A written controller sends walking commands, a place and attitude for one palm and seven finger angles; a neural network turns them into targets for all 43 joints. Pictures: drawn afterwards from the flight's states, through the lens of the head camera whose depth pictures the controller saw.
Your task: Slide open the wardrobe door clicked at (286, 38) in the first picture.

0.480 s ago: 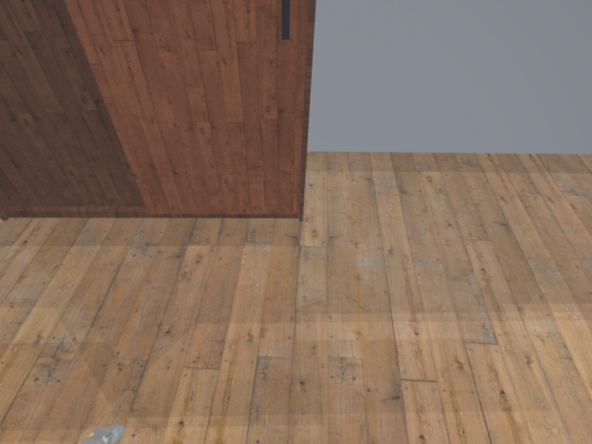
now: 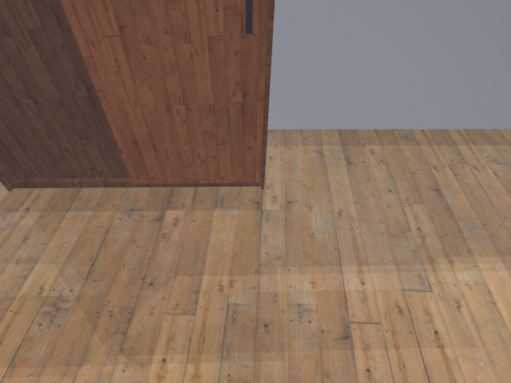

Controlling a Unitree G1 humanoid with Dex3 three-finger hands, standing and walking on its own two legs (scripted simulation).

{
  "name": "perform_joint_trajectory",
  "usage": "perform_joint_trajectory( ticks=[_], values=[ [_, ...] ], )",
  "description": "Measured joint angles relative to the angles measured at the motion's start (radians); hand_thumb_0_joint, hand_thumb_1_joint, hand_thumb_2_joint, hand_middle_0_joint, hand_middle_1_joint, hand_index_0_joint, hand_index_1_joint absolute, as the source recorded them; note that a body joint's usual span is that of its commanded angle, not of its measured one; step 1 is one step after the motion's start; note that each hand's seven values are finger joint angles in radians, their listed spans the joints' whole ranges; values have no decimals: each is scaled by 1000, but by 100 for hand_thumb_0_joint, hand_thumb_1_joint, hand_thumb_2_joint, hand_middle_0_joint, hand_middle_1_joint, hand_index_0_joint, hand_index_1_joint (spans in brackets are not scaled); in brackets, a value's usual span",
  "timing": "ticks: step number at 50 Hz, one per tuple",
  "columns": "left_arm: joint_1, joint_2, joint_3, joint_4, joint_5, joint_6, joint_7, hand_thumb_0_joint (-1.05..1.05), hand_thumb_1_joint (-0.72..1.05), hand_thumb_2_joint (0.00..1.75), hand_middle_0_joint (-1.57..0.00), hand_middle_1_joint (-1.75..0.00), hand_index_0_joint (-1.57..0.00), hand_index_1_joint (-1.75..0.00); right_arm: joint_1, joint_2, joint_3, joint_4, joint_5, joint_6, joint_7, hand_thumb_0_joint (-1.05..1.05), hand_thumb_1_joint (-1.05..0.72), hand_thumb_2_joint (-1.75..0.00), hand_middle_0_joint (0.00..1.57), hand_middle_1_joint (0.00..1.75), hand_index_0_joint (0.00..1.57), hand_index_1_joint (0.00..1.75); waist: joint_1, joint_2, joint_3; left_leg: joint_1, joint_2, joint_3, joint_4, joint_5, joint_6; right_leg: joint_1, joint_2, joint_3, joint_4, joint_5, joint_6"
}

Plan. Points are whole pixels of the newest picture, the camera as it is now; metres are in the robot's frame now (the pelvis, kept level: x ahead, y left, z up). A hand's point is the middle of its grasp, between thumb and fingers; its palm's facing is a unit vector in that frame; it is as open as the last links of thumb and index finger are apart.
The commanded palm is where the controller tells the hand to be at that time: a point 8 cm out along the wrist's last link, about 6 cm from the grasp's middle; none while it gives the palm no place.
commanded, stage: stand and wait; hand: right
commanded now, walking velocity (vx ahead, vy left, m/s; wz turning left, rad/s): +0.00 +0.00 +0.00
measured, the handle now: out of the picture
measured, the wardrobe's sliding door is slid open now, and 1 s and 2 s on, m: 0.00 0.00 0.00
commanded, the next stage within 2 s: look at it before walking up in 0.34 s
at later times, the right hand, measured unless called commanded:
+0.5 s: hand out of the picture +0.07 -0.24 -0.15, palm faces -0.03 +0.94 -0.34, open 7.4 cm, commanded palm none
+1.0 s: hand out of the picture +0.08 -0.24 -0.15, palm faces -0.03 +0.94 -0.33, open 7.4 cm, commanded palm none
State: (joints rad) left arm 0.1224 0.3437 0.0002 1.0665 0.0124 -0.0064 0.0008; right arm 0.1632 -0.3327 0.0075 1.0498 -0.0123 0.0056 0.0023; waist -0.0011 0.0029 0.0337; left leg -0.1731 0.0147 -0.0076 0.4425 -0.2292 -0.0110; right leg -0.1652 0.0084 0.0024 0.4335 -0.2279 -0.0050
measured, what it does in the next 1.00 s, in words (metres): stands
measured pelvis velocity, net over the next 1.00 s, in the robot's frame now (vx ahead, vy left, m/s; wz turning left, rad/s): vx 0.00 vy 0.00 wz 0.01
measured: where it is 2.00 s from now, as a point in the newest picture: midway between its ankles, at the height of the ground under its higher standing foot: outside the picture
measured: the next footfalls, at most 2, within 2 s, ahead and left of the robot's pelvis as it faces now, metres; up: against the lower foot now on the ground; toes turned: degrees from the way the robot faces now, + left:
right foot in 1.90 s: +0.42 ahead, -0.03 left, +0.00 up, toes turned +13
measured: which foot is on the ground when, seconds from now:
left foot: down 0.00-1.00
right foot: down 0.00-1.00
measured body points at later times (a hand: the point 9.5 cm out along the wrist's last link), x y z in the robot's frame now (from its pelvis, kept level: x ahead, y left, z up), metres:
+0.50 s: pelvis -0.01 +0.01 +0.00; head -0.01 +0.01 +0.45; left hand +0.06 +0.30 -0.13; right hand +0.07 -0.29 -0.13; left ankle +0.01 +0.13 -0.74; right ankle +0.01 -0.12 -0.74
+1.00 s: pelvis +0.00 +0.00 +0.00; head +0.01 +0.01 +0.45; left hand +0.08 +0.30 -0.13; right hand +0.08 -0.29 -0.13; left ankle +0.01 +0.13 -0.74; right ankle +0.01 -0.12 -0.74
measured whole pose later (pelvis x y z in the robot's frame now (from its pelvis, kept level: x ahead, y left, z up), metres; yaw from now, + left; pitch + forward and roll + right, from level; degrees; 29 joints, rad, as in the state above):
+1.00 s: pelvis +0.00 +0.00 +0.00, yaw +0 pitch -2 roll +0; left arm 0.11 0.34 -0.01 1.12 0.01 -0.01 0.00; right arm 0.14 -0.34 0.01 1.08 -0.01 0.00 0.00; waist 0.00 0.00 0.03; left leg -0.15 0.01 -0.01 0.38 -0.20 0.00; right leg -0.14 0.00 0.00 0.38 -0.20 0.00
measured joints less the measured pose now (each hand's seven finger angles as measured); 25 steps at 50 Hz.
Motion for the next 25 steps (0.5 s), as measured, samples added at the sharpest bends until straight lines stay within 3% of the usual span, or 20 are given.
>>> perform_joint_trajectory(
  ticks=[25],
  values=[
    [13, -3, -3, 48, -2, -5, -3, 1, 91, 90, -21, -30, -20, -30, -22, -3, -3, 28, -1, -7, 0, 1, -90, -90, 20, 30, 20, 30, 6, -7, -7, 2, -9, -1, -36, 30, 7, 5, -9, -1, -40, 31, 9]
  ],
)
